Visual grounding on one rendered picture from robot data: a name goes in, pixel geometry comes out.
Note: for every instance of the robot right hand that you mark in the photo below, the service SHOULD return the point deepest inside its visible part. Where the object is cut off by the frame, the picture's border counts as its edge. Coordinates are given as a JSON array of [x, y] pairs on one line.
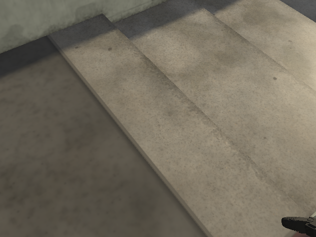
[[303, 225]]

